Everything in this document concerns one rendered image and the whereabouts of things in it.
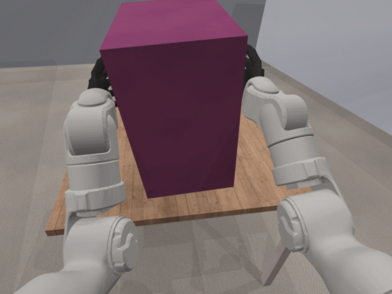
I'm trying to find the right robot forearm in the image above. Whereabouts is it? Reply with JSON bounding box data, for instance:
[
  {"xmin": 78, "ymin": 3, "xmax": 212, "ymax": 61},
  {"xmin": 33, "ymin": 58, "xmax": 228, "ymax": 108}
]
[{"xmin": 241, "ymin": 77, "xmax": 355, "ymax": 235}]

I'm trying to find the carton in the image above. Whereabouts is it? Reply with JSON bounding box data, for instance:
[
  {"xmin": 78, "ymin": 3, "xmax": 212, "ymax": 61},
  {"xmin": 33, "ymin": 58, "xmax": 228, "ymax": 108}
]
[{"xmin": 99, "ymin": 0, "xmax": 248, "ymax": 198}]

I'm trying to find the left robot forearm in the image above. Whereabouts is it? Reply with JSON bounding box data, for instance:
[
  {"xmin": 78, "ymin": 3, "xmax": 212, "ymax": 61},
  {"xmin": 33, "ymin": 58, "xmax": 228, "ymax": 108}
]
[{"xmin": 62, "ymin": 88, "xmax": 126, "ymax": 262}]

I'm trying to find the right robot upper arm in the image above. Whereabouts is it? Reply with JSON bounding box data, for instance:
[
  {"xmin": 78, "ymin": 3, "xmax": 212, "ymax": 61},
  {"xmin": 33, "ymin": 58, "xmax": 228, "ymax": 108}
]
[{"xmin": 277, "ymin": 189, "xmax": 392, "ymax": 294}]

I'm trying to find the right robot hand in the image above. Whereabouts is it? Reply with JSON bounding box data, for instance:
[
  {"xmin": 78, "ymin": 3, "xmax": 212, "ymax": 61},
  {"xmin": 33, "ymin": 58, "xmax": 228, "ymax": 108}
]
[{"xmin": 242, "ymin": 44, "xmax": 265, "ymax": 98}]

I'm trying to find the left robot upper arm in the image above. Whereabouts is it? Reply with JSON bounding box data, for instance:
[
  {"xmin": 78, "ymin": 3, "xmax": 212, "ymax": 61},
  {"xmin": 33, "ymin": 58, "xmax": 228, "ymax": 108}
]
[{"xmin": 14, "ymin": 216, "xmax": 140, "ymax": 294}]

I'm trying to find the table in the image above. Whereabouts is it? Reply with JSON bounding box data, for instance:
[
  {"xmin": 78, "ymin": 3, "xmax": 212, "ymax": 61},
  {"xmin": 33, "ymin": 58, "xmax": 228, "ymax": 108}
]
[{"xmin": 45, "ymin": 100, "xmax": 312, "ymax": 286}]

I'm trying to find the left robot hand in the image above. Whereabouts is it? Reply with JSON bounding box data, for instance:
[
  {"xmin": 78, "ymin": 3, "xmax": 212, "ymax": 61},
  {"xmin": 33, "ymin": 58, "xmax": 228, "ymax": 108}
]
[{"xmin": 88, "ymin": 57, "xmax": 117, "ymax": 107}]

